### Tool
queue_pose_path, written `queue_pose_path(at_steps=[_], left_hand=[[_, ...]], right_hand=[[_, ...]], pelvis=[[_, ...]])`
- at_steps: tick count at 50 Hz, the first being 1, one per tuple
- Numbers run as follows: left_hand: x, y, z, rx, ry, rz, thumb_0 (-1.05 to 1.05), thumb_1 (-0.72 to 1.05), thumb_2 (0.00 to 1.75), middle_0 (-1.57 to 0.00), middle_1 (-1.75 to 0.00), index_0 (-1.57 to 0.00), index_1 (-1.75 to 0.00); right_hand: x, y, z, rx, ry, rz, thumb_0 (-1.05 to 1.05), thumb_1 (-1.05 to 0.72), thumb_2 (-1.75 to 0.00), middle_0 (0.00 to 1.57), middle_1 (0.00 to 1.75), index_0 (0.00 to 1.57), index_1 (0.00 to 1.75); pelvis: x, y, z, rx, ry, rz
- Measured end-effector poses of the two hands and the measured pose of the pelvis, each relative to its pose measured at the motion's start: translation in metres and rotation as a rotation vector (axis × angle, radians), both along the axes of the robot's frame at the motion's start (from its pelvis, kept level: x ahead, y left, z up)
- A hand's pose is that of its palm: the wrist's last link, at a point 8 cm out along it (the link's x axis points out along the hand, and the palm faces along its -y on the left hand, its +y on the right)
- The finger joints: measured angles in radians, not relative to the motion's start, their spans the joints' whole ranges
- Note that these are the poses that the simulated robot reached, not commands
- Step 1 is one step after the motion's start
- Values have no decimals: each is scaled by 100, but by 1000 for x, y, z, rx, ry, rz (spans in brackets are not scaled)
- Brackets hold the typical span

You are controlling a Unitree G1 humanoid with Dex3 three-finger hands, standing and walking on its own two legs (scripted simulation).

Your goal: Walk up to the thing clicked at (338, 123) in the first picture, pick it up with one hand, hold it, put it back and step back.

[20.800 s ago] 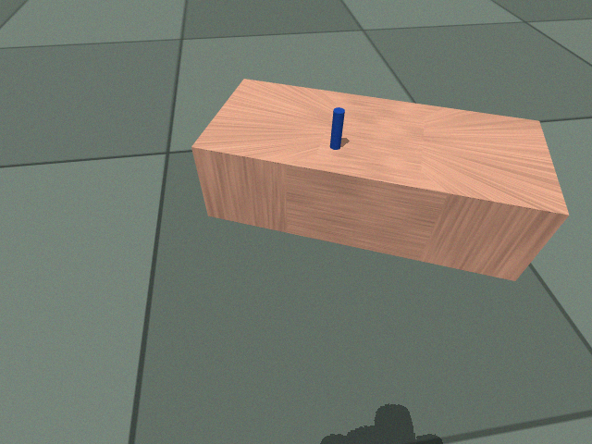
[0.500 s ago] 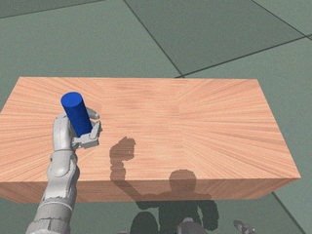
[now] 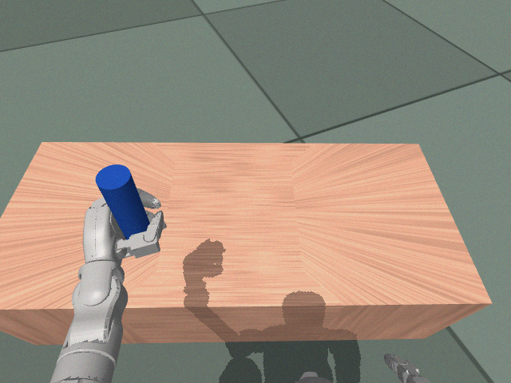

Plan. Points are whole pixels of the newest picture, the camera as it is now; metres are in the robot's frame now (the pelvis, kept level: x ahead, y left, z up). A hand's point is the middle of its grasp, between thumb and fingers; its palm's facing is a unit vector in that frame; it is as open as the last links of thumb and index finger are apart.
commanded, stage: hold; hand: left
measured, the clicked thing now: (129, 213) +0.36 +0.18 +0.08
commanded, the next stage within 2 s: none
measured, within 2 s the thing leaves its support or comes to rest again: neither
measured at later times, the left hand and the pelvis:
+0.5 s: hand (140, 229) +0.34 +0.17 +0.06, palm faces +0.14 -0.99 -0.03, open 5.2 cm; pelvis +0.00 +0.00 +0.01, yaw +0 degrees
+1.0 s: hand (134, 234) +0.33 +0.18 +0.06, palm faces +0.14 -0.99 -0.01, open 5.2 cm; pelvis +0.00 +0.01 +0.01, yaw +0 degrees
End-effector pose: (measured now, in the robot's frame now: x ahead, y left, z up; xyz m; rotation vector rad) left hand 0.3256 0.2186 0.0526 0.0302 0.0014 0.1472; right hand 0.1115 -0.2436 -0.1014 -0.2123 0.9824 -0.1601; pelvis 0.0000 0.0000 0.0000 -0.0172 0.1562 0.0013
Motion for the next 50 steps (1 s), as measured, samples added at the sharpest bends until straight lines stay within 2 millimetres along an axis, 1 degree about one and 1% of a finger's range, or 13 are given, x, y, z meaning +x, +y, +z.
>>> queue_pose_path(at_steps=[9,19,30,45,50], left_hand=[[-4,-2,2,-6,7,-12,2,18,116,-102,-120,-103,-115],[-7,2,11,-2,-12,-1,2,18,116,-102,-120,-103,-115],[-16,5,8,-13,8,-6,2,18,115,-102,-120,-102,-115],[-17,12,13,-3,-9,-17,2,18,115,-102,-120,-102,-115],[-20,11,9,-16,-3,-11,2,18,115,-102,-120,-102,-115]], right_hand=[[4,1,4,2,-17,6,0,-89,-89,20,30,20,30],[3,2,8,3,-26,2,0,-89,-89,20,30,20,30],[6,3,12,-1,-44,10,1,-89,-89,20,30,20,30],[3,8,12,5,-53,15,1,-89,-89,20,30,20,30],[1,8,11,9,-49,14,1,-89,-89,20,30,20,30]], pelvis=[[0,0,3,1,-13,-1],[0,0,6,2,-31,-1],[-1,2,8,0,-40,0],[-3,5,9,-2,-47,0],[-4,5,8,-1,-44,-1]])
